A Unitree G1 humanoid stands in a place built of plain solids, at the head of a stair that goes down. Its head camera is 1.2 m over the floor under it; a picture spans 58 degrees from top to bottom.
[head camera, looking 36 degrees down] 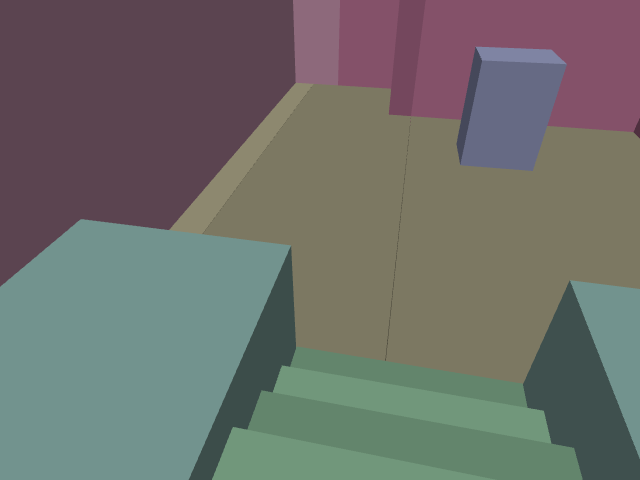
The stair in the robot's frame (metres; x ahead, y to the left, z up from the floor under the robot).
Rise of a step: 0.18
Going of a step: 0.27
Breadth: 1.20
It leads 12 degrees to the right of straight ahead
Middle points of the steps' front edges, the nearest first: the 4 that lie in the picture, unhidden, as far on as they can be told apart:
0.70 -0.29 -0.17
0.96 -0.35 -0.35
1.22 -0.40 -0.53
1.49 -0.46 -0.70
